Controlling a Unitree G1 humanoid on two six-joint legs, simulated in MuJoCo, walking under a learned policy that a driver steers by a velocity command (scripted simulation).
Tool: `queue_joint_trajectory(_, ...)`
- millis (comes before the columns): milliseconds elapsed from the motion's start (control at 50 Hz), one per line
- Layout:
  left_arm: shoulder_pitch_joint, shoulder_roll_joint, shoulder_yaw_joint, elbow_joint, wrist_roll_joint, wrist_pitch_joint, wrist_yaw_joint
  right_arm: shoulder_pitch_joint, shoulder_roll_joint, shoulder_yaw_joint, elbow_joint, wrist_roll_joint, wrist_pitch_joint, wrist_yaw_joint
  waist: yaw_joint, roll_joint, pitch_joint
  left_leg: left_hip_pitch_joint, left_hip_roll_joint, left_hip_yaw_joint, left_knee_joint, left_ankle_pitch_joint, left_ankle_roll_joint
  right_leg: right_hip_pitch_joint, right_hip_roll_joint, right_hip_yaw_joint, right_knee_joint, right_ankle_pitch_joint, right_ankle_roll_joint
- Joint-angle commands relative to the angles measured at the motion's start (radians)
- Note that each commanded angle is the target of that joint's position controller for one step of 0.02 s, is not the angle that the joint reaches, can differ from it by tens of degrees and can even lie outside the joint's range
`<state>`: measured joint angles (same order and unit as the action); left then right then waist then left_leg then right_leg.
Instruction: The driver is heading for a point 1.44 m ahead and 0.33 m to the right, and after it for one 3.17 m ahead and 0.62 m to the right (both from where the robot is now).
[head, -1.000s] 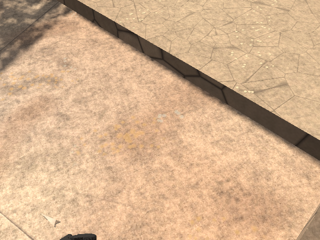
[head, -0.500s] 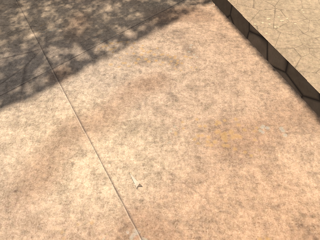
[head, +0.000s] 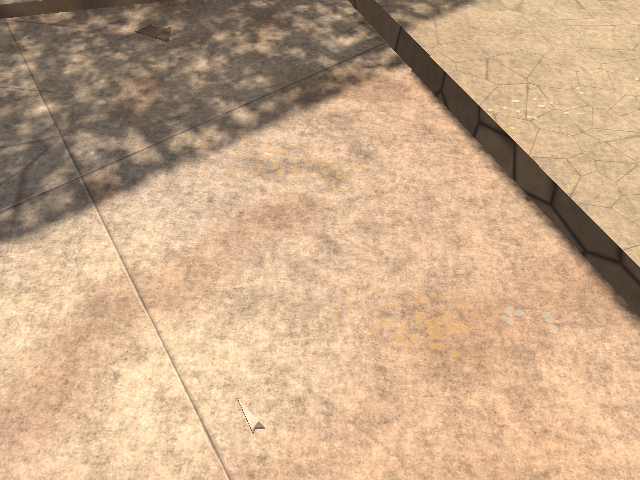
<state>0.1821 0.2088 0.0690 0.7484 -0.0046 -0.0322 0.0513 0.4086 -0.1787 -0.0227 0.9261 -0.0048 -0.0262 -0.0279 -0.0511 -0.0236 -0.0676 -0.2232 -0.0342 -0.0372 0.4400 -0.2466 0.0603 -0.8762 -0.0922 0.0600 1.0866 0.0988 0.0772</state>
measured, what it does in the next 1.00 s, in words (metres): walks ahead: right foot, then left foot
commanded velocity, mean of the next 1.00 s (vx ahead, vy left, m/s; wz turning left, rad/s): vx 0.47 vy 0.00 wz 0.02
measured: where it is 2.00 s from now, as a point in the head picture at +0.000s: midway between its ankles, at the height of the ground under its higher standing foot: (374, 328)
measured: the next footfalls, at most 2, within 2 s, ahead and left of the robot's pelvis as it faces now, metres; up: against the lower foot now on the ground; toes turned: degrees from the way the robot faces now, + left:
right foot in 0.24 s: +0.18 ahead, -0.19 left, +0.00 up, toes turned -1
left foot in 0.78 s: +0.54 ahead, -0.03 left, +0.00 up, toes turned -2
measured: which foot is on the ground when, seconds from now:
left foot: down 0.00-0.24, up 0.26-0.76, down 0.78-1.00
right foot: up 0.00-0.22, down 0.24-0.76, up 0.78-1.00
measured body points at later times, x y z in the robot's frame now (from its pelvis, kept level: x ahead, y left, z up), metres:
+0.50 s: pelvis +0.20 -0.12 +0.00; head +0.22 -0.15 +0.45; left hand +0.20 +0.14 -0.12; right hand +0.34 -0.39 -0.12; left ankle +0.33 +0.06 -0.66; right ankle +0.14 -0.19 -0.74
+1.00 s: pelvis +0.48 -0.11 +0.00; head +0.51 -0.11 +0.45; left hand +0.62 +0.16 -0.11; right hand +0.54 -0.37 -0.13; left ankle +0.50 -0.03 -0.74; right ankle +0.53 -0.27 -0.67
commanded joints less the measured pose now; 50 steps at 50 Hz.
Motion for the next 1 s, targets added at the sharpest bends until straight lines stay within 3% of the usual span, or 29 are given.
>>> queue_joint_trajectory(20,-0.156,0.052,0.013,-0.098,-0.01,-0.027,-0.017,-0.004,-0.184,-0.048,-0.054,0.011,-0.022,-0.007,-0.013,0.143,0.141,0.036,0.281,-0.288,-0.29,-0.195,0.137,-0.03,0.007,-0.005,-0.22,0.027,-0.011)
queue_joint_trajectory(100,-0.222,0.042,0.01,-0.108,-0.028,-0.047,-0.05,0.029,-0.191,-0.057,-0.05,0.017,-0.018,-0.003,-0.046,0.163,0.149,0.038,0.279,-0.214,-0.278,-0.163,0.123,0.185,0.057,-0.065,-0.429,-0.071,-0.033)
queue_joint_trajectory(140,-0.215,0.055,0.012,-0.107,-0.035,-0.058,-0.06,0.042,-0.202,-0.064,-0.045,0.023,-0.014,-0.002,-0.044,0.185,0.145,0.048,0.289,-0.219,-0.248,-0.19,0.12,0.276,0.064,-0.075,-0.506,-0.162,-0.055)
queue_joint_trajectory(180,-0.166,0.082,0.021,-0.091,-0.037,-0.065,-0.062,0.055,-0.199,-0.068,-0.04,0.022,-0.009,-0.002,-0.022,0.19,0.133,0.067,0.296,-0.231,-0.191,-0.196,0.107,0.374,0.067,-0.076,-0.573,-0.281,-0.084)
queue_joint_trajectory(200,-0.107,0.093,0.026,-0.07,-0.035,-0.065,-0.06,0.063,-0.189,-0.067,-0.04,0.02,-0.005,-0.001,0.004,0.177,0.11,0.055,0.281,-0.22,-0.135,-0.187,0.095,0.461,0.073,-0.091,-0.597,-0.343,-0.103)
queue_joint_trajectory(220,0.015,0.119,0.04,-0.028,-0.037,-0.068,-0.053,0.062,-0.155,-0.056,-0.046,0.011,-0.005,0.0,0.055,0.142,0.047,-0.016,0.239,-0.177,0.005,-0.12,0.073,0.656,0.062,-0.082,-0.596,-0.358,-0.127)
queue_joint_trajectory(240,0.193,0.179,0.059,0.009,-0.025,-0.075,-0.048,0.022,-0.1,-0.039,-0.075,-0.006,-0.012,0.007,0.135,-0.022,-0.076,-0.226,0.161,-0.077,0.38,-0.131,0.026,0.942,-0.1,0.124,-0.586,-0.337,-0.18)
queue_joint_trajectory(260,0.315,0.31,0.086,0.041,-0.01,-0.072,-0.059,0.05,-0.052,-0.028,-0.125,0.006,-0.052,0.008,0.127,-0.343,-0.167,-0.622,0.013,-0.001,0.715,-0.319,-0.035,1.219,-0.313,0.603,-0.716,-0.441,-0.335)
queue_joint_trajectory(280,0.378,0.25,0.074,0.065,-0.011,-0.075,-0.071,-0.015,-0.142,-0.055,-0.124,0.031,-0.084,0.007,0.176,-0.23,-0.143,-0.79,0.028,-0.108,0.865,-0.315,-0.042,1.215,-0.345,0.746,-0.808,-0.61,-0.392)
queue_joint_trajectory(300,0.309,0.207,0.055,0.059,-0.008,-0.079,-0.073,-0.108,-0.18,-0.066,-0.146,0.035,-0.092,0.005,0.155,-0.155,-0.017,-0.865,0.072,-0.098,0.899,-0.216,-0.025,1.123,-0.304,0.612,-0.798,-0.556,-0.35)
queue_joint_trajectory(340,0.12,0.145,0.03,0.018,0.002,-0.076,-0.078,-0.143,-0.164,-0.07,-0.138,0.008,-0.075,-0.006,0.07,-0.061,0.065,-0.722,0.148,-0.061,0.778,0.005,-0.018,0.849,-0.178,0.357,-0.824,-0.369,-0.274)
queue_joint_trajectory(380,0.088,0.115,0.024,0.025,0.009,-0.077,-0.073,-0.1,-0.133,-0.07,-0.122,0.01,-0.057,0.004,0.027,-0.109,0.043,-0.587,0.157,-0.042,0.716,0.108,-0.025,0.744,-0.112,0.222,-0.846,-0.136,-0.228)
queue_joint_trajectory(420,0.14,0.123,0.026,0.052,0.002,-0.081,-0.065,-0.109,-0.114,-0.069,-0.128,0.004,-0.049,0.014,0.018,-0.071,0.028,-0.575,0.147,-0.031,0.667,0.179,-0.037,0.739,-0.097,0.155,-0.845,0.049,-0.227)
queue_joint_trajectory(460,0.19,0.132,0.024,0.079,-0.007,-0.079,-0.048,-0.198,-0.107,-0.066,-0.162,-0.001,-0.049,0.018,0.03,-0.044,0.043,-0.589,0.135,-0.021,0.551,0.253,-0.048,0.748,-0.094,0.113,-0.849,0.185,-0.219)
queue_joint_trajectory(560,0.302,0.128,0.012,0.136,-0.019,-0.065,-0.017,-0.432,-0.066,-0.047,-0.239,0.011,-0.051,0.039,0.094,-0.053,0.088,-0.499,0.077,0.029,0.254,0.434,-0.043,0.76,-0.064,0.051,-0.869,0.158,-0.165)
queue_joint_trajectory(680,0.39,0.138,0.015,0.188,-0.011,-0.035,-0.001,-0.625,-0.06,-0.033,-0.323,0.027,-0.07,0.079,0.135,-0.053,0.15,-0.574,0.04,0.063,0.121,0.251,-0.004,0.99,-0.137,0.085,-0.785,0.303,-0.2)
queue_joint_trajectory(720,0.347,0.163,0.02,0.177,-0.008,-0.029,-0.003,-0.576,-0.084,-0.041,-0.321,0.024,-0.08,0.087,0.086,-0.098,0.093,-0.394,-0.011,0.104,0.093,0.159,0.036,0.981,-0.127,0.065,-0.688,0.593,-0.203)
queue_joint_trajectory(740,0.324,0.176,0.023,0.172,-0.011,-0.029,-0.006,-0.487,-0.115,-0.055,-0.3,0.02,-0.08,0.083,0.034,-0.122,0.032,-0.24,-0.04,0.116,0.082,0.137,0.064,0.963,-0.119,0.063,-0.597,0.749,-0.206)
queue_joint_trajectory(760,0.268,0.188,0.024,0.161,-0.014,-0.031,-0.013,-0.298,-0.161,-0.076,-0.25,0.021,-0.078,0.074,-0.07,-0.112,-0.052,0.032,-0.021,0.085,0.025,0.229,0.113,0.854,-0.09,0.043,-0.416,0.761,-0.192)
queue_joint_trajectory(780,0.227,0.164,0.013,0.133,0.001,-0.047,-0.024,-0.059,-0.248,-0.099,-0.197,0.002,-0.072,0.056,-0.153,-0.028,-0.22,0.42,0.17,-0.123,0.07,0.306,0.194,0.604,-0.034,0.015,-0.121,0.445,-0.175)
queue_joint_trajectory(800,0.398,0.031,-0.027,0.144,0.009,-0.069,-0.046,-0.003,-0.292,-0.103,-0.169,0.007,-0.068,0.057,-0.06,0.261,-0.388,0.773,0.45,-0.609,0.022,0.22,0.382,0.223,0.143,0.019,0.241,-0.583,-0.117)
queue_joint_trajectory(820,0.33,0.143,-0.001,0.155,-0.017,-0.095,-0.061,0.024,-0.194,-0.084,-0.158,0.013,-0.049,0.044,-0.107,0.2,-0.345,0.736,0.409,-0.667,-0.068,0.108,0.356,0.118,0.115,0.102,0.316,-0.665,-0.128)
queue_joint_trajectory(840,0.203,0.179,0.015,0.108,-0.04,-0.102,-0.058,-0.099,-0.162,-0.074,-0.171,0.015,-0.045,0.037,-0.078,0.161,-0.144,0.566,0.368,-0.494,-0.107,0.125,0.3,0.048,0.059,0.066,0.292,-0.575,-0.125)
queue_joint_trajectory(860,0.131,0.168,0.016,0.09,-0.031,-0.101,-0.048,-0.186,-0.146,-0.068,-0.186,0.014,-0.049,0.041,-0.037,0.046,-0.047,0.379,0.32,-0.388,-0.151,0.201,0.26,0.09,0.018,0.034,0.223,-0.493,-0.121)
queue_joint_trajectory(880,0.112,0.155,0.023,0.086,-0.013,-0.092,-0.039,-0.235,-0.129,-0.062,-0.191,0.007,-0.055,0.047,0.006,0.004,0.01,0.225,0.284,-0.322,-0.19,0.258,0.233,0.151,-0.004,0.025,0.16,-0.444,-0.111)
queue_joint_trajectory(900,0.137,0.136,0.027,0.089,-0.007,-0.079,-0.035,-0.255,-0.111,-0.055,-0.19,-0.002,-0.061,0.052,0.049,0.022,0.024,0.131,0.254,-0.273,-0.224,0.279,0.22,0.22,-0.027,0.03,0.122,-0.42,-0.105)
queue_joint_trajectory(940,0.163,0.079,0.016,0.085,-0.006,-0.059,-0.032,-0.246,-0.118,-0.058,-0.169,0.007,-0.071,0.058,0.082,0.071,0.036,0.029,0.243,-0.214,-0.274,0.289,0.225,0.27,-0.045,0.014,0.05,-0.402,-0.092)
queue_joint_trajectory(1000,0.044,0.082,0.011,0.04,0.008,-0.049,-0.029,-0.195,-0.165,-0.07,-0.139,0.008,-0.075,0.043,0.068,0.081,0.073,-0.017,0.227,-0.141,-0.312,0.31,0.215,0.219,-0.061,-0.003,-0.11,-0.25,-0.072)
